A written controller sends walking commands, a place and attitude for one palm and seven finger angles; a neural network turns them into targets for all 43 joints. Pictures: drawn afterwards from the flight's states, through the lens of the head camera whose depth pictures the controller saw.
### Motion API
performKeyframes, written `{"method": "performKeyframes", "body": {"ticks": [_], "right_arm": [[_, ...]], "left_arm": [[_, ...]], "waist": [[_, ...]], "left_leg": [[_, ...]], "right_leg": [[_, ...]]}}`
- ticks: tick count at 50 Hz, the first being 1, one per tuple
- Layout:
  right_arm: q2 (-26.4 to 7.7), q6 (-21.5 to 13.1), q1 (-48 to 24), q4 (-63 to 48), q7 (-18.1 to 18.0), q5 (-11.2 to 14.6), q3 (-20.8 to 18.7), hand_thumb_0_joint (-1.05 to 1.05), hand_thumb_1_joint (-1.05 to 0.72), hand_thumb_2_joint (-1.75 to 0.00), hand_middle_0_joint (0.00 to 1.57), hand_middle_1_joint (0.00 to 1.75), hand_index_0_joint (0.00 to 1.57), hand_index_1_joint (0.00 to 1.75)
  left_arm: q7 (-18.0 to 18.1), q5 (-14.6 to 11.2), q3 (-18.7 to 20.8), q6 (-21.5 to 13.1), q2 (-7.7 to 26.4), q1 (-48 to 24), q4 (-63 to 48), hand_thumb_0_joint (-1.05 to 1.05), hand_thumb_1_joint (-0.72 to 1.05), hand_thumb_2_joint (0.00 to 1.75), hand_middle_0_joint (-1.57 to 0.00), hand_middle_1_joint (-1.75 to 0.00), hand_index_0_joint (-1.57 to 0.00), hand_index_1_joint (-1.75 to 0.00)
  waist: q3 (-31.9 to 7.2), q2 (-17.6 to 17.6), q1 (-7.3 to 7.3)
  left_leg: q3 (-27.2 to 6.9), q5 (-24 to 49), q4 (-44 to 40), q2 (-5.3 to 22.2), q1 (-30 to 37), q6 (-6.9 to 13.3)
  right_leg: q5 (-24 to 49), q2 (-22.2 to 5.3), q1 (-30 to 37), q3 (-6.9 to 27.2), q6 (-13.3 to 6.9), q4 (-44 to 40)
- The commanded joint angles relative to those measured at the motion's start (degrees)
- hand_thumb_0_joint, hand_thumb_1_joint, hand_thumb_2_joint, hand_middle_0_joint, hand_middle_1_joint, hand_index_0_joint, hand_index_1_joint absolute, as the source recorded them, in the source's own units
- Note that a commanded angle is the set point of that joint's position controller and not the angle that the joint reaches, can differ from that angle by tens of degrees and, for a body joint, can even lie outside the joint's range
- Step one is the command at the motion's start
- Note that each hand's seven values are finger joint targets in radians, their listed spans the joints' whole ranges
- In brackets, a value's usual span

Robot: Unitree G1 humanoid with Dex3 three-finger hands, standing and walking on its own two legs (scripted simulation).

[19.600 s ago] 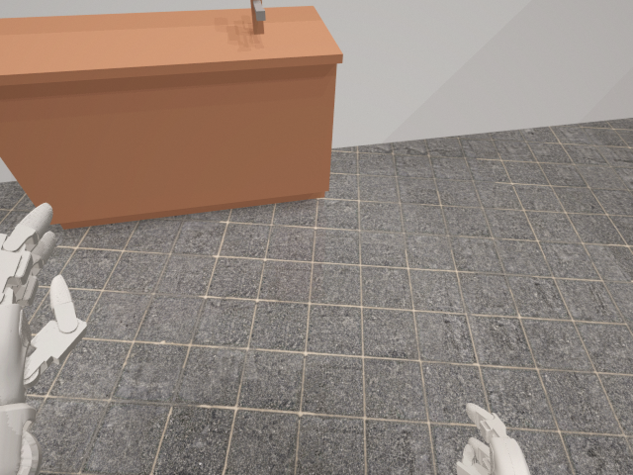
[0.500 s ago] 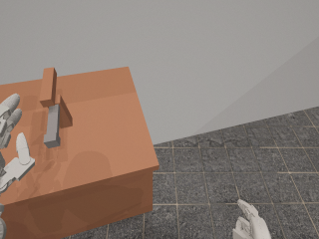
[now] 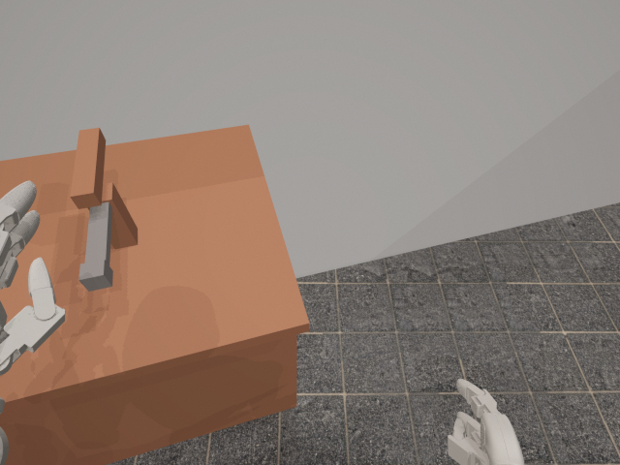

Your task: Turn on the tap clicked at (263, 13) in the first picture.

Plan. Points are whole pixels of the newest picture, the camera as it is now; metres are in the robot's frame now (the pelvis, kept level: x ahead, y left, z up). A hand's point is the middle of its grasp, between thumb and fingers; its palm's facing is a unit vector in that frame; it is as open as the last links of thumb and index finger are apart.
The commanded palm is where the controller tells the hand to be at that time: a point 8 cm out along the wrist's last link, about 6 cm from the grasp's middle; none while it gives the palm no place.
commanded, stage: shuffle to correct the standing spot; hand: left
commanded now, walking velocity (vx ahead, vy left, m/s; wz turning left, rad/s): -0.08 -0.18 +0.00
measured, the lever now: (96, 275) +0.32 +0.29 +0.06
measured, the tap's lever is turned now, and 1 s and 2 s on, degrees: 0 0 0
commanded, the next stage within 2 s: none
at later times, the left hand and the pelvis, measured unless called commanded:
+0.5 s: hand (66, 319) +0.22 +0.23 +0.16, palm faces +0.32 -0.86 -0.40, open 7.4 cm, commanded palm +0.16 +0.28 +0.18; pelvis +0.00 +0.00 +0.00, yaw +0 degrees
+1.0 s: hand (61, 316) +0.22 +0.24 +0.16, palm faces +0.33 -0.86 -0.39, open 7.4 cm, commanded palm +0.16 +0.28 +0.18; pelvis +0.00 +0.00 +0.00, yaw +0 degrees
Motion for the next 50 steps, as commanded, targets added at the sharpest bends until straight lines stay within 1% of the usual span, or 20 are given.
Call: {"method": "performKeyframes", "body": {"ticks": [1, 4, 5, 6, 10, 13, 16, 19, 20, 24, 26, 30, 32, 36, 38, 41, 44, 46, 49, 50], "right_arm": [[-7.09, -2.61, -2.96, -8.35, -0.73, -0.33, -2.71, 0.00, -0.90, -0.90, 0.20, 0.30, 0.20, 0.30], [-7.09, -2.43, -3.09, -8.28, -0.86, -0.25, -2.75, 0.00, -0.90, -0.90, 0.20, 0.30, 0.20, 0.30], [-7.06, -2.49, -3.61, -8.24, -1.00, -0.24, -2.73, 0.00, -0.90, -0.90, 0.20, 0.30, 0.20, 0.30], [-6.91, -2.38, -3.58, -8.17, -0.98, -0.39, -2.44, 0.00, -0.90, -0.90, 0.20, 0.30, 0.20, 0.30], [-7.31, -2.60, -4.63, -8.65, -1.15, -0.26, -2.43, 0.00, -0.90, -0.90, 0.20, 0.30, 0.20, 0.30], [-7.35, -2.53, -3.58, -8.71, -0.96, -0.24, -2.58, 0.00, -0.90, -0.90, 0.20, 0.30, 0.20, 0.30], [-7.49, -2.35, -3.17, -8.81, -0.65, -0.11, -2.65, 0.00, -0.90, -0.90, 0.20, 0.30, 0.20, 0.30], [-7.48, -1.91, -2.93, -9.03, -0.40, 0.09, -3.01, 0.00, -0.90, -0.90, 0.20, 0.30, 0.20, 0.30], [-7.32, -1.98, -3.17, -8.99, -0.47, 0.19, -3.05, 0.00, -0.90, -0.90, 0.20, 0.30, 0.20, 0.30], [-6.82, -1.90, -3.08, -8.73, -0.47, 0.13, -2.71, 0.00, -0.90, -0.90, 0.20, 0.30, 0.20, 0.30], [-6.61, -1.96, -3.77, -8.56, -0.71, -0.08, -2.38, 0.00, -0.90, -0.90, 0.20, 0.30, 0.20, 0.30], [-7.20, -2.08, -5.42, -8.92, -1.14, -0.22, -2.32, 0.00, -0.90, -0.90, 0.20, 0.30, 0.20, 0.30], [-7.26, -2.02, -4.55, -8.84, -1.07, -0.25, -2.30, 0.00, -0.90, -0.90, 0.20, 0.30, 0.20, 0.30], [-7.41, -2.31, -3.57, -8.96, -0.70, -0.14, -2.47, 0.00, -0.90, -0.90, 0.20, 0.30, 0.20, 0.30], [-7.52, -2.39, -3.29, -8.87, -0.50, -0.01, -2.79, 0.00, -0.90, -0.90, 0.20, 0.30, 0.20, 0.30], [-7.04, -2.59, -2.92, -8.54, -0.45, -0.08, -2.61, 0.00, -0.90, -0.90, 0.20, 0.30, 0.20, 0.30], [-6.92, -2.49, -2.81, -8.33, -0.44, -0.04, -2.62, 0.00, -0.90, -0.90, 0.20, 0.30, 0.20, 0.30], [-6.69, -2.45, -3.68, -8.06, -0.72, -0.40, -2.13, 0.00, -0.90, -0.90, 0.20, 0.30, 0.20, 0.30], [-7.27, -2.04, -4.44, -8.20, -0.95, -0.53, -2.20, 0.00, -0.90, -0.90, 0.20, 0.30, 0.20, 0.30], [-7.17, -2.18, -5.08, -8.40, -1.06, -0.27, -2.17, 0.00, -0.90, -0.90, 0.20, 0.30, 0.20, 0.30]], "left_arm": [[1.34, -0.20, 5.95, -3.33, 8.74, -1.88, -11.90, 0.00, 0.90, 0.90, -0.20, -0.30, -0.20, -0.30], [1.76, -0.12, 6.48, -3.19, 9.03, -1.87, -11.30, 0.00, 0.90, 0.90, -0.20, -0.30, -0.20, -0.30], [1.87, -0.12, 7.40, -3.24, 10.00, -2.64, -12.06, 0.00, 0.90, 0.90, -0.20, -0.30, -0.20, -0.30], [1.90, -0.07, 6.11, -3.40, 8.98, -3.17, -12.53, 0.00, 0.90, 0.90, -0.20, -0.30, -0.20, -0.30], [1.89, 0.20, 7.03, -3.52, 9.82, -2.94, -13.01, 0.00, 0.90, 0.90, -0.20, -0.30, -0.20, -0.30], [1.52, 0.31, 6.48, -3.31, 9.15, -2.38, -11.77, 0.00, 0.90, 0.90, -0.20, -0.30, -0.20, -0.30], [1.17, 0.12, 5.51, -3.00, 8.02, -1.75, -10.97, 0.00, 0.90, 0.90, -0.20, -0.30, -0.20, -0.30], [1.32, -0.08, 6.33, -2.79, 8.73, -1.28, -10.13, 0.00, 0.90, 0.90, -0.20, -0.30, -0.20, -0.30], [1.40, -0.16, 6.68, -2.76, 9.13, -1.89, -10.67, 0.00, 0.90, 0.90, -0.20, -0.30, -0.20, -0.30], [2.32, -0.12, 6.24, -2.92, 9.14, -2.23, -11.12, 0.00, 0.90, 0.90, -0.20, -0.30, -0.20, -0.30], [2.45, -0.05, 6.08, -3.22, 9.18, -2.53, -12.68, 0.00, 0.90, 0.90, -0.20, -0.30, -0.20, -0.30], [2.23, 0.23, 7.55, -3.41, 10.29, -2.42, -12.86, 0.00, 0.90, 0.90, -0.20, -0.30, -0.20, -0.30], [1.96, 0.34, 6.78, -3.16, 9.23, -2.18, -11.30, 0.00, 0.90, 0.90, -0.20, -0.30, -0.20, -0.30], [1.30, 0.26, 5.65, -2.77, 8.15, -1.60, -10.31, 0.00, 0.90, 0.90, -0.20, -0.30, -0.20, -0.30], [1.36, 0.21, 6.05, -2.68, 8.30, -1.43, -9.77, 0.00, 0.90, 0.90, -0.20, -0.30, -0.20, -0.30], [1.74, 0.05, 5.36, -2.82, 8.29, -2.68, -11.66, 0.00, 0.90, 0.90, -0.20, -0.30, -0.20, -0.30], [2.41, 0.02, 6.04, -2.77, 8.91, -2.29, -11.58, 0.00, 0.90, 0.90, -0.20, -0.30, -0.20, -0.30], [2.64, 0.08, 6.02, -3.11, 9.24, -3.17, -12.96, 0.00, 0.90, 0.90, -0.20, -0.30, -0.20, -0.30], [2.60, 0.28, 6.89, -2.92, 9.51, -1.91, -11.53, 0.00, 0.90, 0.90, -0.20, -0.30, -0.20, -0.30], [2.33, 0.26, 6.92, -2.95, 9.68, -2.86, -12.16, 0.00, 0.90, 0.90, -0.20, -0.30, -0.20, -0.30]], "waist": [[-9.98, 0.66, -0.43], [-8.59, -0.11, -0.29], [-8.86, 0.98, -0.28], [-8.96, 1.24, -0.45], [-9.67, 7.09, 0.15], [-10.68, 5.75, 0.37], [-10.38, 3.89, 0.01], [-9.61, 0.15, 0.05], [-9.72, -0.63, -0.20], [-8.81, -1.64, -0.30], [-8.88, -0.48, -0.31], [-8.07, 6.60, 0.29], [-8.75, 6.86, 0.37], [-9.38, 5.03, 0.16], [-9.30, 2.59, 0.24], [-9.63, -0.48, -0.47], [-8.95, -1.39, -0.46], [-8.68, 0.99, -0.62], [-8.52, 4.84, -0.08], [-8.68, 5.94, -0.02]], "left_leg": [[-4.19, 5.94, -1.21, 3.76, 4.78, 3.77], [-3.91, 2.85, -1.47, 3.29, 4.46, 4.07], [-3.87, 4.10, -1.65, 3.29, 5.61, 3.91], [-4.53, 4.81, -2.53, 3.58, 5.40, 4.16], [-7.45, 13.40, -6.49, 7.44, 5.96, 4.91], [-7.20, 17.07, -5.69, 8.63, 5.02, 5.13], [-5.88, 13.78, -4.13, 7.04, 4.26, 4.27], [-3.47, 6.03, -0.81, 5.21, 3.81, 3.76], [-2.96, 5.28, 0.30, 4.08, 5.04, 3.38], [-1.97, 0.91, 1.39, 1.67, 4.95, 3.50], [-2.99, 3.33, -1.35, 2.58, 6.56, 3.83], [-7.23, 8.51, -7.32, 7.83, 5.31, 5.31], [-7.75, 10.27, -7.97, 9.26, 2.59, 5.66], [-6.28, 9.55, -5.89, 8.10, 2.63, 5.00], [-4.95, 5.77, -3.86, 6.50, 2.40, 4.60], [-3.38, 1.73, -0.69, 2.86, 4.41, 3.77], [-2.66, 0.61, 0.29, 1.53, 5.56, 3.70], [-4.13, 3.05, -2.73, 2.77, 6.55, 3.98], [-6.83, 7.45, -6.51, 6.54, 4.64, 5.12], [-7.39, 9.72, -7.14, 7.26, 5.11, 4.99]], "right_leg": [[9.95, -12.27, 0.60, 11.02, 2.00, -5.35], [5.77, -12.42, -0.94, 12.09, 2.77, -7.08], [6.57, -12.61, -1.40, 12.14, 2.18, -6.98], [6.32, -12.19, -0.90, 11.25, 2.21, -6.44], [10.65, -9.34, 1.76, 7.33, 3.85, -2.68], [11.84, -8.95, 4.75, 5.53, 4.71, -2.15], [12.94, -9.57, 4.72, 7.20, 3.59, -3.13], [11.13, -11.53, 1.86, 11.27, 2.88, -5.20], [11.56, -12.57, 0.30, 12.64, 1.77, -5.90], [4.82, -14.83, -1.62, 15.67, 1.73, -9.46], [4.89, -14.18, -1.99, 13.62, 1.47, -8.39], [6.97, -9.32, -0.15, 8.42, 4.59, -3.85], [7.35, -8.46, 3.42, 6.49, 5.20, -1.56], [8.88, -8.71, 3.77, 6.75, 4.58, -2.40], [8.34, -9.74, 3.13, 8.99, 4.28, -4.36], [5.55, -12.64, -0.17, 12.67, 1.86, -7.35], [1.96, -14.15, -2.16, 14.83, 1.43, -9.82], [2.45, -13.16, -2.25, 12.20, 0.95, -8.25], [6.38, -9.60, 0.72, 8.54, 4.10, -4.84], [7.94, -9.09, 1.16, 7.65, 4.01, -3.74]]}}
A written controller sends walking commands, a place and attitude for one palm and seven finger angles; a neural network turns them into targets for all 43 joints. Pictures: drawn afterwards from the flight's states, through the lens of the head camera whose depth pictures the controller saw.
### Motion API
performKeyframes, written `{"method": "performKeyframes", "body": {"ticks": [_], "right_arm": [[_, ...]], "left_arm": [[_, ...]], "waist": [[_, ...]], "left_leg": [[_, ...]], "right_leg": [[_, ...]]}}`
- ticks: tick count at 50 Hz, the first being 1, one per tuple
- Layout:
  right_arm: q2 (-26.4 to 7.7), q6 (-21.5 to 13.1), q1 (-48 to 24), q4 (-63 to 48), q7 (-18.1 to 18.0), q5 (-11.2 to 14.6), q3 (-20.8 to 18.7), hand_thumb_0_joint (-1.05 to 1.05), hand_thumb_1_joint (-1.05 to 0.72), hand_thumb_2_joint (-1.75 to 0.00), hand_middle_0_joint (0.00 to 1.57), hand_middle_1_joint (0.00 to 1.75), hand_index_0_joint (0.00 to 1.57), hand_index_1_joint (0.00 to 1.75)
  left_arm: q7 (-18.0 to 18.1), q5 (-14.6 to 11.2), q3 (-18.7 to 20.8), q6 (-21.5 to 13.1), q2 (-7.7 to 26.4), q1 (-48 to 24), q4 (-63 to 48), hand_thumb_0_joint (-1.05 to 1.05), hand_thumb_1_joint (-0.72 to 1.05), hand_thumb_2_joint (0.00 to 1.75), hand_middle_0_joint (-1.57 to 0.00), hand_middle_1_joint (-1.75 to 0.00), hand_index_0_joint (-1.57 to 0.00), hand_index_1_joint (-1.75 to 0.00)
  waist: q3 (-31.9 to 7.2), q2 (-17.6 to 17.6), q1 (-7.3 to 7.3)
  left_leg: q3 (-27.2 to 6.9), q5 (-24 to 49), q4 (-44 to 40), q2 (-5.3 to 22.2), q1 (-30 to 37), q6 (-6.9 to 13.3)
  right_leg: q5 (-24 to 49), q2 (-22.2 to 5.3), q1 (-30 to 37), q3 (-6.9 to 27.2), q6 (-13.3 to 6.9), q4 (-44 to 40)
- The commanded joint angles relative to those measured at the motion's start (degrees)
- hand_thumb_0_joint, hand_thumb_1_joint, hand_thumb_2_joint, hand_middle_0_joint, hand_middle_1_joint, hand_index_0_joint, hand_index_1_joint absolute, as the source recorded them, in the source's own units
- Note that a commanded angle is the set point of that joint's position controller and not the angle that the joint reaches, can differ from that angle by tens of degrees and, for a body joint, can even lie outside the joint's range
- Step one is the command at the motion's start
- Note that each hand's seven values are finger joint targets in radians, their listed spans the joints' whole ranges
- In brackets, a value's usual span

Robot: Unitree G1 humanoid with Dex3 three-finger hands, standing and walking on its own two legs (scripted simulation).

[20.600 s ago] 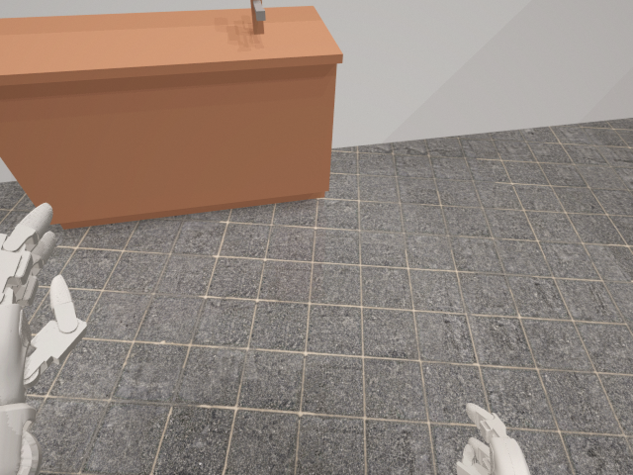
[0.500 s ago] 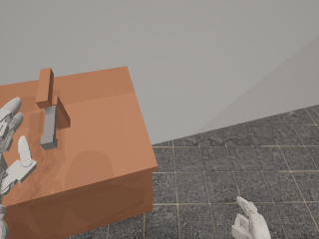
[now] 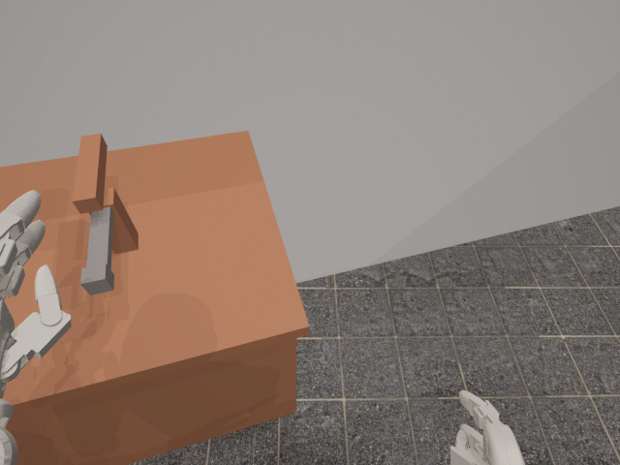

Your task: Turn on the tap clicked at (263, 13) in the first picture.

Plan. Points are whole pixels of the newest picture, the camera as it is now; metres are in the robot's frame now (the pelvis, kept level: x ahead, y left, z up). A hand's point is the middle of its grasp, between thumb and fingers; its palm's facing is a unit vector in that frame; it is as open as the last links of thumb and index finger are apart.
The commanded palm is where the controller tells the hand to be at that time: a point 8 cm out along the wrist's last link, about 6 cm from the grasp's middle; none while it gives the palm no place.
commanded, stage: shuffle to correct the standing spot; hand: left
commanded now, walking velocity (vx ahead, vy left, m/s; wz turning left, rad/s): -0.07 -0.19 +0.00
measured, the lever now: (98, 279) +0.32 +0.29 +0.06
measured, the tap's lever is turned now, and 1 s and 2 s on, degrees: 0 0 0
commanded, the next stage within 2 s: come to a stop and stand still in 1.50 s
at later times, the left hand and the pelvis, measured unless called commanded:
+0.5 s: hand (70, 311) +0.22 +0.23 +0.17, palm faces +0.34 -0.84 -0.43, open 7.4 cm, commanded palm +0.16 +0.27 +0.18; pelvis +0.00 -0.01 +0.00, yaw +0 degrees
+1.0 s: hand (77, 319) +0.22 +0.22 +0.16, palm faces +0.34 -0.84 -0.43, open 7.4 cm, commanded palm +0.16 +0.26 +0.18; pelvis +0.00 -0.02 +0.00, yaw +0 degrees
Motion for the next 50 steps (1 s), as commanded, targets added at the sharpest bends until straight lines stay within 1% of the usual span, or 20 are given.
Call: {"method": "performKeyframes", "body": {"ticks": [1, 6, 9, 13, 15, 19, 20, 22, 24, 26, 29, 30, 34, 36, 39, 40, 42, 48, 49, 50], "right_arm": [[-6.87, -2.74, -5.51, -9.28, -0.75, -0.31, -2.21, 0.00, -0.90, -0.90, 0.20, 0.30, 0.20, 0.30], [-7.00, -2.88, -4.66, -9.68, -0.28, -0.05, -2.58, 0.00, -0.90, -0.90, 0.20, 0.30, 0.20, 0.30], [-7.15, -2.75, -4.38, -9.83, -0.06, 0.07, -2.88, 0.00, -0.90, -0.90, 0.20, 0.30, 0.20, 0.30], [-6.73, -2.60, -4.22, -9.58, -0.15, 0.10, -2.89, 0.00, -0.90, -0.90, 0.20, 0.30, 0.20, 0.30], [-6.59, -2.71, -4.80, -9.57, -0.37, 0.21, -2.96, 0.00, -0.90, -0.90, 0.20, 0.30, 0.20, 0.30], [-6.80, -2.41, -5.25, -9.64, -0.54, 0.00, -2.60, 0.00, -0.90, -0.90, 0.20, 0.30, 0.20, 0.30], [-6.81, -2.46, -5.78, -9.66, -0.68, 0.04, -2.51, 0.00, -0.90, -0.90, 0.20, 0.30, 0.20, 0.30], [-7.10, -2.29, -5.28, -9.86, -0.63, 0.00, -2.57, 0.00, -0.90, -0.90, 0.20, 0.30, 0.20, 0.30], [-7.08, -1.97, -5.23, -10.27, -0.50, 0.07, -2.63, 0.00, -0.90, -0.90, 0.20, 0.30, 0.20, 0.30], [-7.13, -2.05, -5.02, -10.29, -0.38, 0.12, -2.62, 0.00, -0.90, -0.90, 0.20, 0.30, 0.20, 0.30], [-7.05, -2.17, -4.42, -10.44, -0.16, 0.37, -3.08, 0.00, -0.90, -0.90, 0.20, 0.30, 0.20, 0.30], [-6.85, -2.31, -4.55, -10.28, -0.22, 0.47, -3.11, 0.00, -0.90, -0.90, 0.20, 0.30, 0.20, 0.30], [-6.35, -2.34, -4.31, -10.06, -0.09, 0.45, -2.84, 0.00, -0.90, -0.90, 0.20, 0.30, 0.20, 0.30], [-6.21, -2.34, -4.91, -9.81, -0.29, 0.21, -2.32, 0.00, -0.90, -0.90, 0.20, 0.30, 0.20, 0.30], [-6.79, -2.23, -5.67, -9.83, -0.65, -0.09, -2.23, 0.00, -0.90, -0.90, 0.20, 0.30, 0.20, 0.30], [-6.82, -2.31, -6.24, -9.87, -0.83, 0.01, -2.21, 0.00, -0.90, -0.90, 0.20, 0.30, 0.20, 0.30], [-7.02, -2.34, -5.48, -9.70, -0.84, -0.01, -2.28, 0.00, -0.90, -0.90, 0.20, 0.30, 0.20, 0.30], [-7.05, -2.64, -4.44, -9.81, -0.29, 0.25, -2.66, 0.00, -0.90, -0.90, 0.20, 0.30, 0.20, 0.30], [-6.99, -2.65, -4.15, -9.75, -0.16, 0.38, -2.82, 0.00, -0.90, -0.90, 0.20, 0.30, 0.20, 0.30], [-6.83, -2.85, -4.50, -9.77, -0.16, 0.42, -2.75, 0.00, -0.90, -0.90, 0.20, 0.30, 0.20, 0.30]], "left_arm": [[1.11, 0.25, 7.67, -3.75, 10.45, -4.29, -12.58, 0.00, 0.90, 0.90, -0.20, -0.30, -0.20, -0.30], [0.39, 0.19, 6.72, -3.15, 9.42, -2.77, -10.97, 0.00, 0.90, 0.90, -0.20, -0.30, -0.20, -0.30], [0.54, 0.05, 7.63, -2.98, 10.08, -2.22, -10.83, 0.00, 0.90, 0.90, -0.20, -0.30, -0.20, -0.30], [0.94, -0.34, 7.59, -3.09, 10.25, -2.56, -11.98, 0.00, 0.90, 0.90, -0.20, -0.30, -0.20, -0.30], [1.26, -0.41, 8.73, -3.17, 11.44, -3.00, -13.11, 0.00, 0.90, 0.90, -0.20, -0.30, -0.20, -0.30], [1.39, -0.28, 8.36, -3.23, 11.03, -2.36, -12.08, 0.00, 0.90, 0.90, -0.20, -0.30, -0.20, -0.30], [1.20, -0.32, 8.39, -3.22, 11.02, -2.99, -12.42, 0.00, 0.90, 0.90, -0.20, -0.30, -0.20, -0.30], [1.03, -0.12, 8.03, -3.27, 10.61, -2.55, -11.87, 0.00, 0.90, 0.90, -0.20, -0.30, -0.20, -0.30], [0.74, 0.02, 7.92, -2.98, 10.41, -2.17, -11.02, 0.00, 0.90, 0.90, -0.20, -0.30, -0.20, -0.30], [0.49, -0.08, 7.11, -3.03, 9.82, -2.94, -11.54, 0.00, 0.90, 0.90, -0.20, -0.30, -0.20, -0.30], [0.69, -0.10, 7.36, -2.75, 10.14, -2.51, -10.96, 0.00, 0.90, 0.90, -0.20, -0.30, -0.20, -0.30], [0.75, -0.33, 7.65, -2.72, 10.38, -2.57, -11.16, 0.00, 0.90, 0.90, -0.20, -0.30, -0.20, -0.30], [1.66, -0.49, 8.33, -3.22, 11.07, -0.99, -12.09, 0.00, 0.90, 0.90, -0.20, -0.30, -0.20, -0.30], [1.83, -0.53, 8.42, -3.58, 11.23, -1.04, -13.13, 0.00, 0.90, 0.90, -0.20, -0.30, -0.20, -0.30], [1.80, -0.19, 8.50, -3.50, 11.15, -1.49, -12.32, 0.00, 0.90, 0.90, -0.20, -0.30, -0.20, -0.30], [1.60, -0.08, 8.43, -3.40, 11.16, -2.06, -12.23, 0.00, 0.90, 0.90, -0.20, -0.30, -0.20, -0.30], [1.40, 0.10, 7.98, -3.05, 10.40, -1.90, -10.36, 0.00, 0.90, 0.90, -0.20, -0.30, -0.20, -0.30], [1.16, 0.09, 6.71, -2.53, 9.60, -2.60, -10.14, 0.00, 0.90, 0.90, -0.20, -0.30, -0.20, -0.30], [1.31, 0.05, 6.99, -2.55, 9.93, -2.57, -10.52, 0.00, 0.90, 0.90, -0.20, -0.30, -0.20, -0.30], [1.41, -0.04, 7.13, -2.58, 10.39, -3.52, -11.79, 0.00, 0.90, 0.90, -0.20, -0.30, -0.20, -0.30]], "waist": [[-8.37, 6.56, 0.28], [-9.27, 5.85, 0.38], [-9.53, 3.04, 0.43], [-9.66, 0.76, -0.10], [-9.72, 1.71, -0.15], [-8.17, 3.32, 0.13], [-7.65, 5.04, 0.09], [-8.43, 5.74, 0.32], [-8.63, 5.10, 0.59], [-9.29, 5.16, 0.34], [-9.26, 0.85, 0.32], [-9.29, 0.42, 0.02], [-8.50, -2.14, 0.20], [-8.25, 0.07, 0.20], [-6.85, 3.91, 0.41], [-6.38, 5.60, 0.33], [-7.40, 5.15, 0.48], [-8.40, 0.64, 0.33], [-8.88, -1.15, 0.33], [-8.98, -0.55, 0.10]], "left_leg": [[-8.32, 11.66, -6.63, 8.46, 3.93, 4.97], [-6.78, 14.39, -4.52, 8.43, 4.52, 4.49], [-5.76, 10.51, -2.28, 6.83, 3.78, 4.11], [-4.07, 6.95, 0.96, 3.99, 5.35, 3.33], [-3.90, 7.50, 1.17, 3.66, 7.17, 3.15], [-6.01, 9.37, -2.32, 5.85, 5.39, 4.14], [-6.47, 9.93, -3.26, 6.36, 5.46, 4.10], [-7.58, 11.29, -4.63, 8.19, 4.56, 4.52], [-6.78, 12.22, -3.79, 9.21, 4.19, 4.77], [-6.01, 13.05, -2.90, 8.49, 4.56, 4.32], [-3.84, 8.11, 1.11, 5.49, 4.36, 3.65], [-3.27, 6.65, 2.28, 4.20, 5.17, 3.17], [-1.93, 1.68, 3.35, 1.46, 4.63, 2.96], [-3.12, 4.21, -0.46, 2.70, 6.60, 3.35], [-5.95, 5.35, -4.65, 6.32, 5.32, 4.81], [-6.70, 6.09, -5.85, 7.16, 4.57, 4.82], [-7.04, 7.19, -6.06, 8.12, 2.94, 5.10], [-4.16, 3.43, -1.44, 4.71, 3.50, 4.13], [-3.24, 3.52, 0.36, 3.64, 4.41, 3.84], [-3.04, 3.75, 1.12, 2.77, 5.60, 3.45]], "right_leg": [[9.02, -7.98, 2.98, 6.20, 4.03, -2.52], [11.89, -8.21, 4.32, 5.69, 3.79, -2.41], [12.09, -9.53, 4.22, 8.16, 3.20, -4.06], [11.79, -12.16, 0.92, 11.80, 1.07, -5.65], [12.10, -12.91, -0.70, 12.53, 0.43, -5.90], [10.31, -10.54, 0.17, 9.60, 2.43, -4.58], [10.38, -10.09, 0.02, 9.03, 2.55, -4.25], [10.12, -8.65, 1.50, 7.74, 3.27, -2.52], [11.26, -8.32, 2.09, 7.42, 4.20, -1.92], [12.90, -8.62, 2.71, 7.60, 3.61, -2.04], [13.47, -10.98, 1.77, 11.28, 2.86, -4.60], [13.66, -12.34, 0.43, 12.98, 1.74, -5.56], [7.84, -15.17, -0.98, 16.26, 1.25, -9.46], [6.15, -14.08, -1.71, 13.95, 1.18, -8.38], [4.57, -10.10, -1.50, 10.25, 4.43, -6.44], [5.42, -9.42, -0.99, 9.15, 4.48, -5.51], [6.83, -8.38, 1.78, 7.86, 5.22, -4.02], [6.37, -10.86, 0.82, 11.17, 3.95, -6.88], [6.42, -11.99, 0.28, 12.77, 3.53, -8.00], [6.60, -12.98, -0.85, 13.50, 2.31, -8.44]]}}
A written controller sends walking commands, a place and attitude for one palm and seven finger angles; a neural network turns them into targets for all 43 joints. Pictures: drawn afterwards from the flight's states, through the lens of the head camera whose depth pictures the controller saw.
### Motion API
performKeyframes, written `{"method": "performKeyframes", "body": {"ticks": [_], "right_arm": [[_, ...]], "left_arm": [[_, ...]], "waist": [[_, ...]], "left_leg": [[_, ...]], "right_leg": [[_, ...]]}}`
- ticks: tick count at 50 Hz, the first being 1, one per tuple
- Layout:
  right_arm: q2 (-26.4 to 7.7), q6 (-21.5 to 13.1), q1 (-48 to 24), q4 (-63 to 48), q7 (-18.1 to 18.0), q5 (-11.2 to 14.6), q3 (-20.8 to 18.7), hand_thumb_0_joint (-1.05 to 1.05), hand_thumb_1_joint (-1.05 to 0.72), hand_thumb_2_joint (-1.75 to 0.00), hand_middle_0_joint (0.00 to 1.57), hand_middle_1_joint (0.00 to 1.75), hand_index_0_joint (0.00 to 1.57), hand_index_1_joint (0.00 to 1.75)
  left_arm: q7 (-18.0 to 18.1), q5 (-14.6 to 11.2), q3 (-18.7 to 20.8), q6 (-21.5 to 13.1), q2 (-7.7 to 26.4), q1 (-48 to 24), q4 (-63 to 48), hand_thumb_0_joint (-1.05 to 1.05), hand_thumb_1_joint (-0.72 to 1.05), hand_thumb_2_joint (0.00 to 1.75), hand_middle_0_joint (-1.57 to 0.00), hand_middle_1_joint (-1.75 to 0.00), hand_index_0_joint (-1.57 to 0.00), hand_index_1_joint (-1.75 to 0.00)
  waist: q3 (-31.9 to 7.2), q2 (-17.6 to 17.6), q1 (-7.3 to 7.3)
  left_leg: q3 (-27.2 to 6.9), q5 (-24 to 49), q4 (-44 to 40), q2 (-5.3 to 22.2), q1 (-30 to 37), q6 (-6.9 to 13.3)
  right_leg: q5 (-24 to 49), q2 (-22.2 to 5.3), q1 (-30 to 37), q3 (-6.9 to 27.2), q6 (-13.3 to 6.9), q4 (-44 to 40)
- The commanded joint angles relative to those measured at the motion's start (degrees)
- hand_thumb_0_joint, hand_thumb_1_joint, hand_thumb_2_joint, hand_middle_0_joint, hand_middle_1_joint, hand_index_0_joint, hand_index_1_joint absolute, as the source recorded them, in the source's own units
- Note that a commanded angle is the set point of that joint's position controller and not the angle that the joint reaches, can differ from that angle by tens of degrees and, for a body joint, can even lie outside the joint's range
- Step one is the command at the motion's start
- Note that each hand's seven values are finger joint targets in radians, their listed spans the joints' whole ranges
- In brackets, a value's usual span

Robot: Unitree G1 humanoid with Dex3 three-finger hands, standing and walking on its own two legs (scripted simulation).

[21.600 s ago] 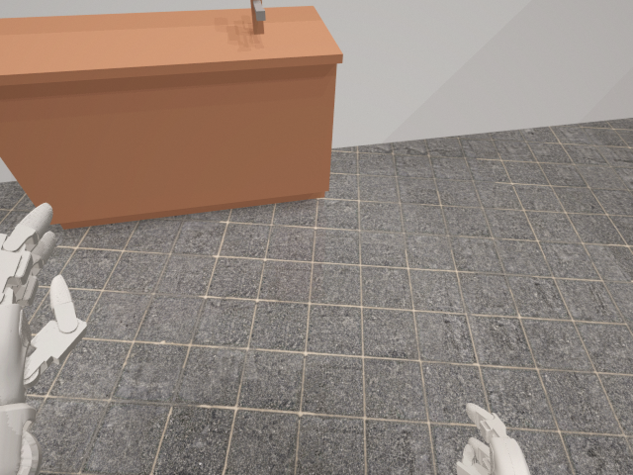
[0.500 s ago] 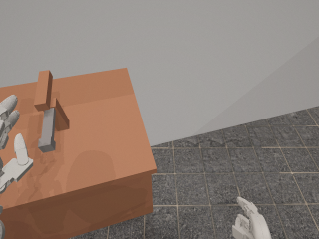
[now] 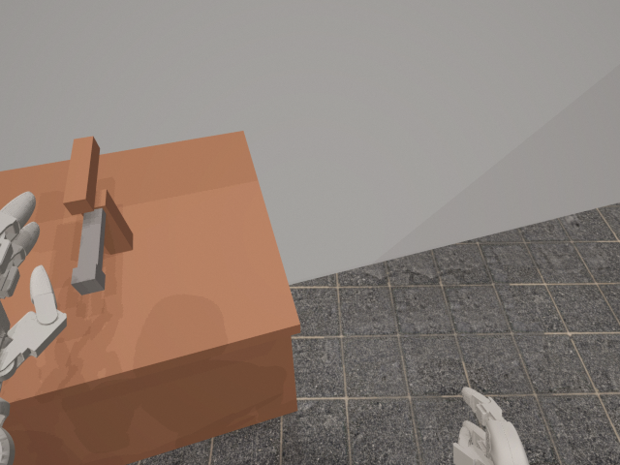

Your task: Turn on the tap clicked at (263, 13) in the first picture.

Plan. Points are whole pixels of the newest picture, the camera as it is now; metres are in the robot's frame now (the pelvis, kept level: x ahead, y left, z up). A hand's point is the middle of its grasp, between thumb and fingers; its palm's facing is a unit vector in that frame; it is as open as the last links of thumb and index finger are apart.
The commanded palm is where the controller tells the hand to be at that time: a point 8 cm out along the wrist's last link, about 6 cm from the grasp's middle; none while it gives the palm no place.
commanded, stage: shuffle to correct the standing spot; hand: left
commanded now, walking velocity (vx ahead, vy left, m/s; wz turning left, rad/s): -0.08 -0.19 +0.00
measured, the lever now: (88, 279) +0.32 +0.31 +0.06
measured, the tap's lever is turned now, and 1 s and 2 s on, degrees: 0 0 0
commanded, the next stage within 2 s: come to a stop and stand still in 0.50 s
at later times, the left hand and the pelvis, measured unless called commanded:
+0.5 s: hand (66, 316) +0.22 +0.24 +0.16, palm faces +0.32 -0.86 -0.41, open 7.4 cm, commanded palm +0.16 +0.29 +0.18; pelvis +0.00 +0.00 +0.00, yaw +0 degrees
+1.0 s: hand (16, 337) +0.20 +0.28 +0.15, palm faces +0.26 -0.87 -0.41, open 7.4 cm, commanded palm +0.15 +0.32 +0.18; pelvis -0.02 +0.05 +0.00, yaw -2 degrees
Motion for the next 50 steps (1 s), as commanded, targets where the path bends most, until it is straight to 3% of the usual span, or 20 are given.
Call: {"method": "performKeyframes", "body": {"ticks": [1, 10, 14, 20, 22, 30, 31, 32, 33, 34, 35, 36, 38, 40, 43, 44, 45, 46, 48, 50], "right_arm": [[-5.98, -3.19, -4.11, -8.91, -0.30, -0.26, -2.43, 0.00, -0.90, -0.90, 0.20, 0.30, 0.20, 0.30], [-6.29, -2.72, -5.75, -9.14, -0.93, -0.60, -2.26, 0.00, -0.90, -0.90, 0.20, 0.30, 0.20, 0.30], [-6.63, -2.60, -4.76, -9.44, -0.59, -0.37, -2.53, 0.00, -0.90, -0.90, 0.20, 0.30, 0.20, 0.30], [-6.15, -3.02, -4.62, -9.42, -0.51, -0.21, -2.69, 0.00, -0.90, -0.90, 0.20, 0.30, 0.20, 0.30], [-5.80, -2.92, -4.25, -9.12, -0.53, -0.38, -2.47, 0.00, -0.90, -0.90, 0.20, 0.30, 0.20, 0.30], [-6.32, -2.74, -5.92, -9.25, -1.06, -0.60, -2.30, 0.00, -0.90, -0.90, 0.20, 0.30, 0.20, 0.30], [-6.26, -2.77, -5.56, -9.16, -1.01, -0.51, -2.14, 0.00, -0.90, -0.90, 0.20, 0.30, 0.20, 0.30], [-6.88, -9.86, 7.73, 1.40, -1.49, -2.07, -4.89, 0.00, -0.90, -0.90, 0.20, 0.30, 0.20, 0.30], [-5.08, -10.13, 1.16, -2.25, -1.44, -1.79, -4.05, 0.00, -0.90, -0.90, 0.20, 0.30, 0.20, 0.30], [-8.35, -11.42, 2.22, -5.95, -0.62, -0.49, -5.22, 0.00, -0.90, -0.90, 0.20, 0.30, 0.20, 0.30], [-8.16, -11.35, 1.58, -7.23, 0.70, 0.25, -5.09, 0.00, -0.90, -0.90, 0.20, 0.30, 0.20, 0.30], [-9.08, -10.61, 2.38, -8.17, 1.79, 0.32, -4.93, 0.00, -0.90, -0.90, 0.20, 0.30, 0.20, 0.30], [-7.98, -10.30, -0.93, -9.43, 2.71, 0.70, -4.00, 0.00, -0.90, -0.90, 0.20, 0.30, 0.20, 0.30], [-7.10, -10.11, -3.24, -9.19, 2.72, 0.78, -3.29, 0.00, -0.90, -0.90, 0.20, 0.30, 0.20, 0.30], [-6.22, -9.96, -3.51, -9.28, 1.12, -0.05, -2.57, 0.00, -0.90, -0.90, 0.20, 0.30, 0.20, 0.30], [-5.98, -9.94, -3.42, -9.23, 0.58, -0.29, -2.35, 0.00, -0.90, -0.90, 0.20, 0.30, 0.20, 0.30], [-6.18, -9.72, -4.11, -8.61, 0.05, -0.49, -2.06, 0.00, -0.90, -0.90, 0.20, 0.30, 0.20, 0.30], [-5.82, -9.82, -3.88, -8.34, -0.41, -0.84, -1.74, 0.00, -0.90, -0.90, 0.20, 0.30, 0.20, 0.30], [-6.14, -10.32, -4.18, -8.10, -0.80, -0.88, -1.56, 0.00, -0.90, -0.90, 0.20, 0.30, 0.20, 0.30], [-6.25, -10.94, -5.17, -7.85, -1.09, -0.84, -1.19, 0.00, -0.90, -0.90, 0.20, 0.30, 0.20, 0.30]], "left_arm": [[1.48, -0.03, 6.11, -3.67, 9.77, -2.53, -13.85, 0.00, 0.90, 0.90, -0.20, -0.30, -0.20, -0.30], [1.21, 0.02, 7.88, -3.67, 10.86, -1.50, -12.90, 0.00, 0.90, 0.90, -0.20, -0.30, -0.20, -0.30], [0.66, -0.03, 6.46, -3.24, 9.49, -1.22, -11.39, 0.00, 0.90, 0.90, -0.20, -0.30, -0.20, -0.30], [1.01, -0.19, 6.69, -3.26, 10.31, -2.97, -13.32, 0.00, 0.90, 0.90, -0.20, -0.30, -0.20, -0.30], [1.56, -0.29, 7.48, -3.57, 10.82, -1.78, -13.47, 0.00, 0.90, 0.90, -0.20, -0.30, -0.20, -0.30], [1.26, -0.13, 7.89, -3.74, 10.94, -1.42, -14.09, 0.00, 0.90, 0.90, -0.20, -0.30, -0.20, -0.30], [1.27, -0.01, 7.21, -3.78, 10.12, -1.01, -13.39, 0.00, 0.90, 0.90, -0.20, -0.30, -0.20, -0.30], [-1.38, 9.08, 38.80, -11.89, 54.97, -61.52, -20.09, 0.00, 0.90, 0.90, -0.20, -0.30, -0.20, -0.30], [-4.22, 3.27, 18.93, -8.13, 22.09, -29.66, 12.68, 0.00, 0.90, 0.90, -0.20, -0.30, -0.20, -0.30], [-5.83, 2.78, 12.67, -7.47, 15.84, -17.88, 15.84, 0.00, 0.90, 0.90, -0.20, -0.30, -0.20, -0.30], [-6.83, 1.10, 4.38, -7.95, 6.28, -12.32, 13.38, 0.00, 0.90, 0.90, -0.20, -0.30, -0.20, -0.30], [-6.31, 1.17, 3.96, -8.83, 7.74, -10.65, 4.17, 0.00, 0.90, 0.90, -0.20, -0.30, -0.20, -0.30], [-5.08, 0.73, 2.88, -9.19, 7.10, -6.26, -2.81, 0.00, 0.90, 0.90, -0.20, -0.30, -0.20, -0.30], [-3.08, 0.79, 6.28, -9.12, 10.06, -3.50, -6.52, 0.00, 0.90, 0.90, -0.20, -0.30, -0.20, -0.30], [-1.34, 0.77, 11.38, -9.86, 13.44, -4.80, -9.09, 0.00, 0.90, 0.90, -0.20, -0.30, -0.20, -0.30], [-0.95, 0.69, 12.63, -10.11, 14.21, -5.45, -9.38, 0.00, 0.90, 0.90, -0.20, -0.30, -0.20, -0.30], [-0.35, 0.86, 14.09, -10.47, 16.36, -7.47, -11.67, 0.00, 0.90, 0.90, -0.20, -0.30, -0.20, -0.30], [-0.17, 0.75, 12.53, -10.79, 14.22, -8.33, -11.06, 0.00, 0.90, 0.90, -0.20, -0.30, -0.20, -0.30], [-0.18, 1.13, 10.01, -11.15, 11.70, -9.99, -9.18, 0.00, 0.90, 0.90, -0.20, -0.30, -0.20, -0.30], [-0.43, 1.77, 8.19, -11.40, 10.35, -12.75, -9.02, 0.00, 0.90, 0.90, -0.20, -0.30, -0.20, -0.30]], "waist": [[-9.22, -0.97, -0.32], [-8.12, 4.78, 0.15], [-9.15, 2.82, 0.24], [-8.60, -0.47, -0.26], [-9.40, -1.45, -0.25], [-8.85, 5.55, 0.07], [-9.57, 4.91, 0.23], [-2.11, -6.73, 4.48], [-9.75, -5.62, 1.94], [-8.91, -3.25, 4.46], [-11.18, 4.10, 3.11], [-13.78, 3.92, 2.81], [-13.73, -0.84, 3.79], [-12.78, -2.67, 3.87], [-10.36, -9.53, 3.07], [-9.39, -9.63, 2.68], [-8.18, -5.91, 2.34], [-8.21, -2.84, 1.74], [-6.97, 1.67, 1.78], [-5.36, 5.35, 1.93]], "left_leg": [[-2.58, 3.80, 1.22, 1.64, 6.12, 4.33], [-6.28, 11.01, -4.95, 6.97, 4.95, 5.36], [-5.37, 11.03, -3.22, 6.90, 4.45, 5.10], [-2.81, 3.60, 1.27, 2.32, 6.40, 4.13], [-2.90, 3.66, 1.11, 2.06, 6.09, 4.26], [-6.62, 12.87, -4.41, 6.79, 5.77, 5.26], [-6.39, 12.63, -4.48, 6.79, 5.42, 5.36], [2.64, 13.12, -1.76, 5.16, -1.11, 4.50], [2.88, 13.83, 0.08, -3.11, 1.04, 4.38], [4.81, 11.95, 0.98, -2.52, 3.30, 2.60], [4.79, 13.13, -0.36, -1.62, 3.93, 3.25], [3.69, 14.32, -1.43, -0.40, 4.77, 4.22], [1.98, 15.94, -1.66, 1.14, 4.75, 5.64], [1.86, 10.62, -2.21, 0.46, 4.35, 5.20], [1.27, -1.68, -0.01, -3.36, 3.81, 4.44], [0.89, -2.80, 0.29, -4.00, 4.45, 4.30], [0.29, -2.57, -1.12, -3.97, 6.63, 4.24], [-0.43, -3.04, -3.02, -3.64, 7.28, 4.41], [-2.32, -3.95, -7.26, -2.04, 8.30, 4.94], [-4.89, -6.65, -12.30, 0.79, 5.67, 5.61]], "right_leg": [[6.47, -14.49, -0.34, 14.02, 3.08, -8.46], [9.81, -9.63, 1.88, 8.30, 5.49, -3.75], [11.48, -9.77, 2.96, 8.50, 5.25, -3.25], [7.54, -13.52, -1.80, 14.09, 2.72, -7.51], [6.18, -14.16, -0.81, 13.79, 2.53, -7.79], [11.43, -10.05, 1.66, 8.39, 5.08, -3.18], [11.29, -9.80, 3.22, 7.85, 5.46, -3.01], [16.00, -9.85, -0.47, 8.97, 13.25, -9.70], [22.31, -12.61, 4.45, 12.62, 5.00, -6.79], [33.58, -13.19, 5.11, 17.20, 6.59, -5.79], [40.46, -14.41, 8.65, 14.62, 7.39, -1.15], [38.42, -13.73, 10.49, 12.65, 9.32, 1.68], [29.46, -11.99, 9.27, 10.00, 11.19, 2.89], [20.41, -11.73, 7.35, 9.92, 9.51, -0.11], [0.09, -13.40, 0.84, 15.25, 6.72, -9.28], [-5.99, -14.05, -1.27, 16.69, 5.49, -11.59], [-9.25, -14.53, -4.28, 17.41, 3.72, -12.55], [-12.18, -14.01, -4.34, 16.02, 3.21, -12.06], [-13.44, -11.15, -4.74, 14.33, 3.81, -10.92], [-8.57, -8.76, -1.94, 10.59, 4.74, -7.35]]}}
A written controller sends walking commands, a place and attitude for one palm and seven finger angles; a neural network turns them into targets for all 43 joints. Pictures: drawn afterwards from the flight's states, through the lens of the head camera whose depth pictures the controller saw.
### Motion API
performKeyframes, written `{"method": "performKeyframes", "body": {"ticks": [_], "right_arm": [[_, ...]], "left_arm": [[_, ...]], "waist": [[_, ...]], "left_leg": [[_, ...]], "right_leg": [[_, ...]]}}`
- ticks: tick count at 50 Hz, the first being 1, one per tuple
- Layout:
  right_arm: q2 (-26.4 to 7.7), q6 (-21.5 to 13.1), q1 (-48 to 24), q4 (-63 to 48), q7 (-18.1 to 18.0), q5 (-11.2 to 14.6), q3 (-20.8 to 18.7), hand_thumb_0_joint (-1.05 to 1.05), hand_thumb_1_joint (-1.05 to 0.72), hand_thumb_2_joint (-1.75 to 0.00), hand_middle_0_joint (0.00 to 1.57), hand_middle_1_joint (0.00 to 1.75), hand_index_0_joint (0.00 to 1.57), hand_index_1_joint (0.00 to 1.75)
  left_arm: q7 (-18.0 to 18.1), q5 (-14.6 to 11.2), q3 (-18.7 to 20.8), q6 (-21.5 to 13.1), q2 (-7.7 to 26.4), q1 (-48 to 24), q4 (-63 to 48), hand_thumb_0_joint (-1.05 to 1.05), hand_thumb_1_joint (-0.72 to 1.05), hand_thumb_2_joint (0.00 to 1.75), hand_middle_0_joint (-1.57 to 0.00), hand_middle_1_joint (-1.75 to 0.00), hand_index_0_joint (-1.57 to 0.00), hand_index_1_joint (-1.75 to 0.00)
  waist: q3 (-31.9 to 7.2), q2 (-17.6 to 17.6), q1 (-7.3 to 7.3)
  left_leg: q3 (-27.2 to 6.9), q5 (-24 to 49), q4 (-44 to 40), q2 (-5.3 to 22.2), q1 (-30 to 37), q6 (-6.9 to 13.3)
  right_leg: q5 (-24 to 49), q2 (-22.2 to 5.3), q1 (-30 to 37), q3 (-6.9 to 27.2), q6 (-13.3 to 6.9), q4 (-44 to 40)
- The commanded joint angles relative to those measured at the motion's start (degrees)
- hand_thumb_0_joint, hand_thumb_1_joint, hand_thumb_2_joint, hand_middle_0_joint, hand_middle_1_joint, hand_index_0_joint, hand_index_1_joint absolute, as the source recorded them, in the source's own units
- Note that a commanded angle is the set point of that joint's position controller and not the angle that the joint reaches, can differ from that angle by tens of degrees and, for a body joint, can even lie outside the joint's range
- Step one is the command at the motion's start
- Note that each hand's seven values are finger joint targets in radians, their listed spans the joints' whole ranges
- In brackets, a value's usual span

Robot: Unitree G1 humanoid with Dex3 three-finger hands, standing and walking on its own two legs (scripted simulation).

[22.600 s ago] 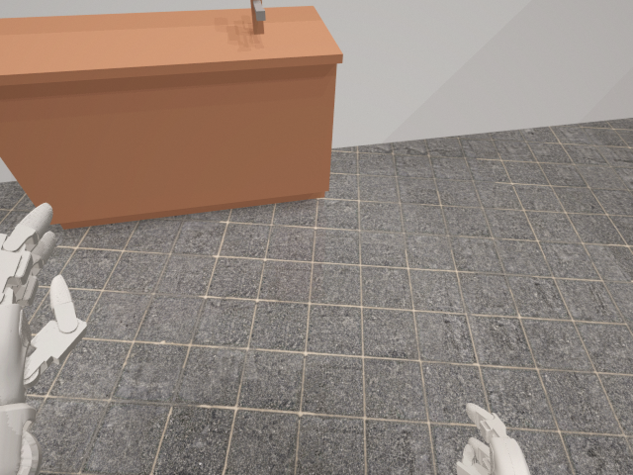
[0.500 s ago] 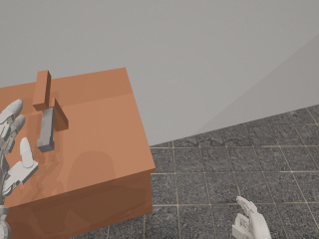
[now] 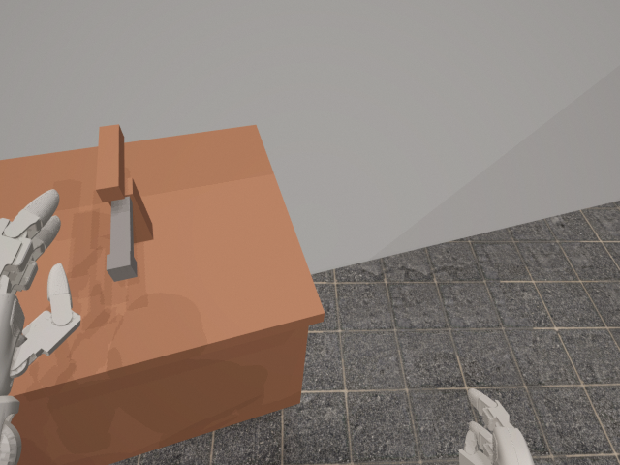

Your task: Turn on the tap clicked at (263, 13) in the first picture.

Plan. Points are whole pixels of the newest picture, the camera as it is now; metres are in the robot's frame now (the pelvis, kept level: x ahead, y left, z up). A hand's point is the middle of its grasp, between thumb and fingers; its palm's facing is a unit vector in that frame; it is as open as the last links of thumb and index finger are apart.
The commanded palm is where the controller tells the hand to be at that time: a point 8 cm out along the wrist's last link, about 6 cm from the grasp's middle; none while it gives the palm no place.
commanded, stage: come to a stop and stand still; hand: left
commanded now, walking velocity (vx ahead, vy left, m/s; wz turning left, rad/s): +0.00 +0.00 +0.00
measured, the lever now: (122, 266) +0.33 +0.27 +0.05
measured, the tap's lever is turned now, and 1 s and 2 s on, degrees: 0 0 0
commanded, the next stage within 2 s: look again from close up in 0.52 s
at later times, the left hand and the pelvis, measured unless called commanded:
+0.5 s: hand (9, 281) +0.24 +0.30 +0.16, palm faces +0.41 -0.84 -0.34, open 7.4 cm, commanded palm +0.18 +0.33 +0.18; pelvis +0.02 +0.05 +0.00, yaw +1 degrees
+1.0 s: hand (15, 281) +0.24 +0.30 +0.16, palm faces +0.40 -0.84 -0.36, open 7.4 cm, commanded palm +0.18 +0.33 +0.18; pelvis +0.03 +0.05 +0.00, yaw +1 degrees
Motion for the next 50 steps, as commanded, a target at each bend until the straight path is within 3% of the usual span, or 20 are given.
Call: {"method": "performKeyframes", "body": {"ticks": [1, 4, 5, 8, 9, 10, 14, 15, 20, 27, 35, 44, 50], "right_arm": [[-6.24, -4.45, -6.51, -8.79, -0.96, -0.41, -0.78, 0.00, -0.90, -0.90, 0.20, 0.30, 0.20, 0.30], [-6.11, -4.92, -5.73, -8.49, -0.24, -0.05, -0.67, 0.00, -0.90, -0.90, 0.20, 0.30, 0.20, 0.30], [-5.70, -4.98, -6.46, -8.46, -0.10, -0.05, -0.40, 0.00, -0.90, -0.90, 0.20, 0.30, 0.20, 0.30], [-6.28, -4.79, -5.29, -8.12, 0.68, -0.27, -0.59, 0.00, -0.90, -0.90, 0.20, 0.30, 0.20, 0.30], [-6.37, -4.64, -5.28, -8.15, 0.83, -0.33, -0.55, 0.00, -0.90, -0.90, 0.20, 0.30, 0.20, 0.30], [-6.19, -4.43, -6.21, -7.83, 0.81, -0.44, -0.46, 0.00, -0.90, -0.90, 0.20, 0.30, 0.20, 0.30], [-5.88, -3.92, -5.80, -8.30, 0.83, -0.66, -0.45, 0.00, -0.90, -0.90, 0.20, 0.30, 0.20, 0.30], [-5.75, -3.71, -6.40, -8.02, 0.76, -0.73, -0.27, 0.00, -0.90, -0.90, 0.20, 0.30, 0.20, 0.30], [-5.61, -2.88, -6.66, -8.28, 0.71, -0.57, -0.41, 0.00, -0.90, -0.90, 0.20, 0.30, 0.20, 0.30], [-6.25, -1.52, -6.55, -8.72, 0.56, -0.31, -1.07, 0.00, -0.90, -0.90, 0.20, 0.30, 0.20, 0.30], [-6.10, -0.86, -7.29, -8.72, 0.01, -0.12, -1.18, 0.00, -0.90, -0.90, 0.20, 0.30, 0.20, 0.30], [-6.34, -0.49, -6.68, -8.76, -0.10, -0.06, -1.39, 0.00, -0.90, -0.90, 0.20, 0.30, 0.20, 0.30], [-6.14, 0.02, -7.29, -8.36, -0.42, 0.05, -1.31, 0.00, -0.90, -0.90, 0.20, 0.30, 0.20, 0.30]], "left_arm": [[2.74, 0.34, 8.60, -4.44, 9.62, -12.70, -11.07, 0.00, 0.90, 0.90, -0.20, -0.30, -0.20, -0.30], [2.52, 1.30, 5.28, -3.70, 6.49, -12.19, -6.96, 0.00, 0.90, 0.90, -0.20, -0.30, -0.20, -0.30], [2.31, 1.39, 4.35, -3.46, 5.60, -11.82, -6.83, 0.00, 0.90, 0.90, -0.20, -0.30, -0.20, -0.30], [2.28, 2.00, 2.93, -3.17, 4.99, -11.87, -7.07, 0.00, 0.90, 0.90, -0.20, -0.30, -0.20, -0.30], [2.33, 2.07, 3.31, -3.08, 5.38, -11.87, -7.21, 0.00, 0.90, 0.90, -0.20, -0.30, -0.20, -0.30], [2.40, 2.30, 4.41, -3.29, 6.74, -12.90, -9.03, 0.00, 0.90, 0.90, -0.20, -0.30, -0.20, -0.30], [2.62, 2.02, 5.65, -3.48, 7.30, -12.55, -9.80, 0.00, 0.90, 0.90, -0.20, -0.30, -0.20, -0.30], [2.69, 1.98, 7.11, -3.51, 8.94, -12.80, -10.87, 0.00, 0.90, 0.90, -0.20, -0.30, -0.20, -0.30], [2.55, 1.32, 6.06, -3.08, 7.34, -10.92, -10.25, 0.00, 0.90, 0.90, -0.20, -0.30, -0.20, -0.30], [2.83, 1.31, 4.83, -2.45, 6.43, -9.46, -10.21, 0.00, 0.90, 0.90, -0.20, -0.30, -0.20, -0.30], [3.48, 1.16, 6.95, -2.49, 8.67, -7.71, -12.28, 0.00, 0.90, 0.90, -0.20, -0.30, -0.20, -0.30], [3.39, 0.97, 5.89, -2.26, 7.46, -7.20, -11.79, 0.00, 0.90, 0.90, -0.20, -0.30, -0.20, -0.30], [3.46, 0.95, 6.21, -1.48, 7.64, -6.74, -9.92, 0.00, 0.90, 0.90, -0.20, -0.30, -0.20, -0.30]], "waist": [[-7.11, 9.32, 0.77], [-6.42, 7.82, 1.16], [-6.21, 8.12, 1.26], [-5.59, 4.47, 0.89], [-5.43, 4.05, 0.87], [-6.26, 6.97, 0.91], [-7.48, 5.28, 0.82], [-8.52, 5.96, 0.86], [-9.71, 5.56, 0.79], [-9.72, 5.51, 0.65], [-10.31, 6.66, 0.87], [-10.45, 6.00, 0.62], [-8.69, 4.22, 0.63]], "left_leg": [[-8.91, -11.06, -12.41, 6.17, 1.69, 2.23], [-9.76, -12.20, -14.40, 8.05, -2.65, 2.79], [-8.98, -10.80, -14.25, 7.86, -2.06, 2.49], [-9.33, -7.56, -13.24, 7.26, -1.67, 1.78], [-8.96, -6.56, -13.01, 7.03, -1.42, 1.52], [-8.02, -5.43, -12.85, 6.56, -0.48, 1.12], [-7.74, 0.39, -11.27, 5.66, 1.37, 0.45], [-7.29, 2.61, -10.76, 5.51, 2.49, -0.04], [-6.32, 9.82, -9.00, 4.93, 5.56, -0.76], [-6.50, 13.38, -8.72, 5.08, 6.44, -1.18], [-6.34, 13.68, -8.24, 5.11, 7.03, -1.17], [-6.83, 14.53, -8.44, 5.19, 7.16, -1.20], [-6.27, 8.77, -8.90, 4.79, 5.18, -0.55]], "right_leg": [[-8.00, -4.92, 2.01, 4.72, 1.33, -4.23], [-2.94, -4.70, 6.62, 2.11, 1.90, -0.37], [-1.97, -4.92, 6.50, 1.61, 1.97, -0.75], [-0.30, -4.89, 6.38, 1.82, 1.82, -2.24], [0.11, -4.93, 6.34, 1.89, 1.79, -2.71], [1.05, -4.98, 6.68, 1.72, 1.74, -2.81], [4.67, -5.11, 8.02, 1.83, 1.42, -3.59], [5.90, -5.27, 8.33, 1.54, 1.45, -3.59], [9.97, -5.70, 8.74, 1.52, 1.35, -4.15], [11.58, -6.14, 9.20, 1.41, 1.34, -4.14], [11.70, -6.51, 9.85, 1.11, 1.31, -4.10], [11.87, -6.64, 10.10, 1.23, 1.28, -3.98], [10.54, -6.94, 9.90, 1.96, 1.38, -5.64]]}}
